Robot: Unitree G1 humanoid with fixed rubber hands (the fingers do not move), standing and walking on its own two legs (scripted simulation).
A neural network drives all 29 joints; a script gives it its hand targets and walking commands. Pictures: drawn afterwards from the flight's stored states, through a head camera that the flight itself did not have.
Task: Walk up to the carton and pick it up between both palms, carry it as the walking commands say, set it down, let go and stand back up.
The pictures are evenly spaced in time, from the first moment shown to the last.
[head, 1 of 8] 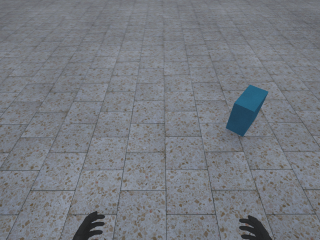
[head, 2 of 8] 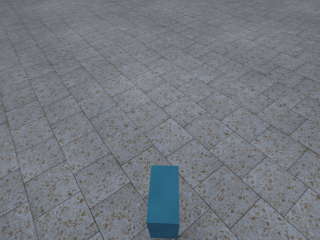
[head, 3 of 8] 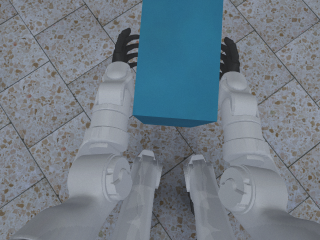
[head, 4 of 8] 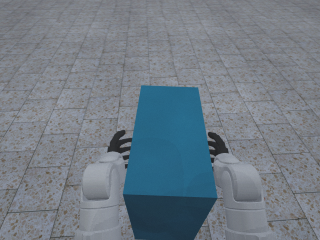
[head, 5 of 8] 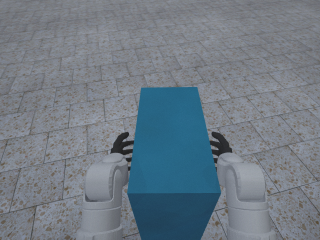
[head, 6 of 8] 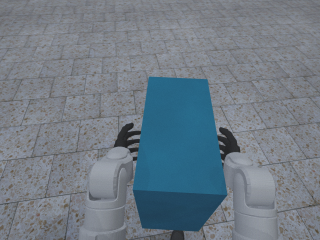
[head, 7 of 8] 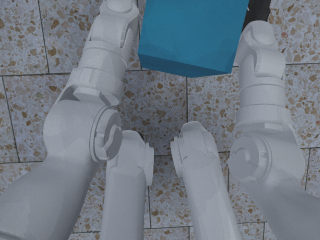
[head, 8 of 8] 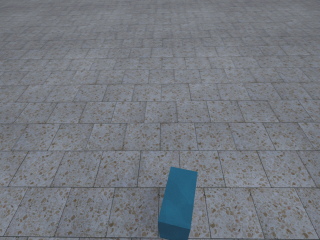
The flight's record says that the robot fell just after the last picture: no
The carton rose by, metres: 0.67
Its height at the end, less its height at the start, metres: +0.00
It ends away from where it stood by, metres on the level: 4.86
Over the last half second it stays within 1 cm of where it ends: yes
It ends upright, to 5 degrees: yes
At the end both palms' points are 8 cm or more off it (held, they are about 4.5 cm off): yes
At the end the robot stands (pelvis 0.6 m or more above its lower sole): yes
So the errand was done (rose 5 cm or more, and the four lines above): yes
